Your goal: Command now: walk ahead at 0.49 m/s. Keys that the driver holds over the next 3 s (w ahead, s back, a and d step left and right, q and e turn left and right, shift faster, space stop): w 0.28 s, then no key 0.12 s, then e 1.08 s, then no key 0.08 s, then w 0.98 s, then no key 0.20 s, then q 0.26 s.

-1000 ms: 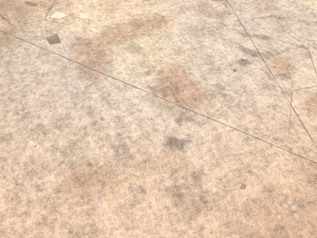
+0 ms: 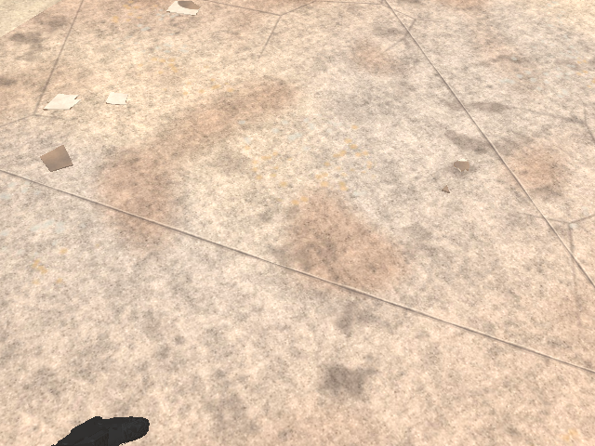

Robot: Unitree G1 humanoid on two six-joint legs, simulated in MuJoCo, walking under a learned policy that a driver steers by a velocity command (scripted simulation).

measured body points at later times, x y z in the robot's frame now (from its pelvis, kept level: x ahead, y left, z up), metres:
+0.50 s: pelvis +0.27 -0.03 +0.01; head +0.31 -0.04 +0.45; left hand +0.32 +0.24 -0.12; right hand +0.47 -0.28 -0.09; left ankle +0.45 +0.12 -0.70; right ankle +0.22 -0.12 -0.74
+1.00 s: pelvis +0.35 -0.03 -0.01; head +0.37 -0.06 +0.44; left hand +0.55 +0.21 -0.10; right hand +0.43 -0.34 -0.13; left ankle +0.45 +0.09 -0.74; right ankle +0.33 -0.13 -0.74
